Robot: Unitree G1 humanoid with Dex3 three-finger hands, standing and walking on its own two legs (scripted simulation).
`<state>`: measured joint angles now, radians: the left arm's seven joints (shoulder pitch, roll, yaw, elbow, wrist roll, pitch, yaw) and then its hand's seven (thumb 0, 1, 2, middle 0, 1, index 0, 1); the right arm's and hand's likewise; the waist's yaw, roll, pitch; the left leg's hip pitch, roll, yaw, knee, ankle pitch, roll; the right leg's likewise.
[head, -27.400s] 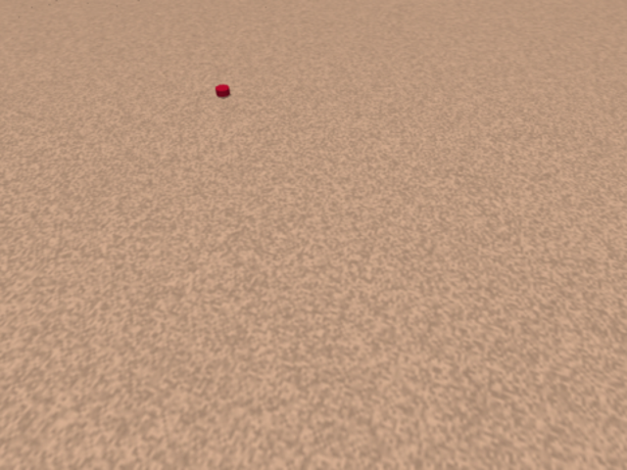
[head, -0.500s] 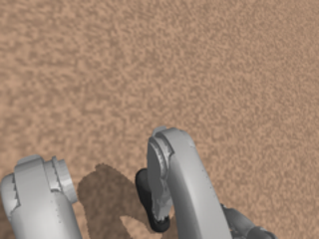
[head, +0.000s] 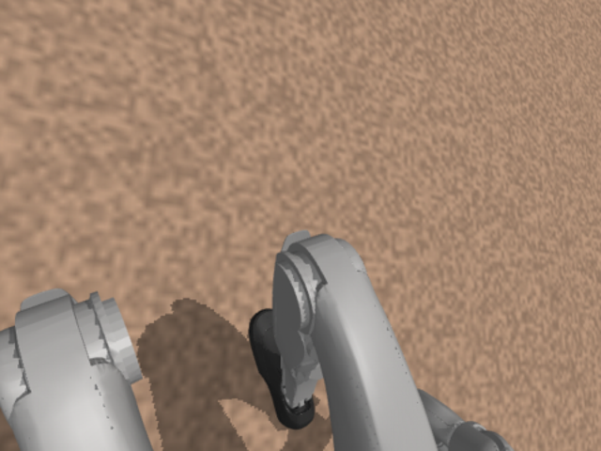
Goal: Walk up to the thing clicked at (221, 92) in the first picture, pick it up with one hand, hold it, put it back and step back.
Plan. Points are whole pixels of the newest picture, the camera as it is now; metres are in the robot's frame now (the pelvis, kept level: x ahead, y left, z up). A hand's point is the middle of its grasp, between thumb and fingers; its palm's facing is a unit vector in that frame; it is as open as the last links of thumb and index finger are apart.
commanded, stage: close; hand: left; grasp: from above
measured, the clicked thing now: out of the picture +0.39 +0.34 -0.27
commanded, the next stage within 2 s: settle in 1.72 s
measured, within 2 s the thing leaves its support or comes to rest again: neither
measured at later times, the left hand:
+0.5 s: hand out of the picture +0.38 +0.35 -0.26, palm faces -0.45 -0.21 -0.87, open 13.3 cm
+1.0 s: hand out of the picture +0.38 +0.33 -0.25, palm faces -0.37 -0.15 -0.91, open 11.8 cm
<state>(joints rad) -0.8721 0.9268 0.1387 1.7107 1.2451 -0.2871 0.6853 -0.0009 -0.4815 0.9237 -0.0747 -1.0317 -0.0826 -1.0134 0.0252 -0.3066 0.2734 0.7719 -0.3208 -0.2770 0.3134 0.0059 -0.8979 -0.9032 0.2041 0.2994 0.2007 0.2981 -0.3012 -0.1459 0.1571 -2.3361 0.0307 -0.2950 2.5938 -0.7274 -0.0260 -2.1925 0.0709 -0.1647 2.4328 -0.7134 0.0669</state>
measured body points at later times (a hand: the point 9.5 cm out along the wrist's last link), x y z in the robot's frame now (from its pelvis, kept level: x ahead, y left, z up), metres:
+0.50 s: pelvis +0.00 +0.00 +0.00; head +0.25 +0.14 +0.34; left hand +0.40 +0.35 -0.21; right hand +0.09 -0.26 -0.06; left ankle +0.06 +0.13 -0.26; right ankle +0.11 -0.12 -0.26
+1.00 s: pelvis -0.01 +0.00 +0.00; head +0.24 +0.15 +0.35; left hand +0.40 +0.33 -0.20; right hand +0.10 -0.25 -0.05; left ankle +0.06 +0.13 -0.26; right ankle +0.11 -0.12 -0.26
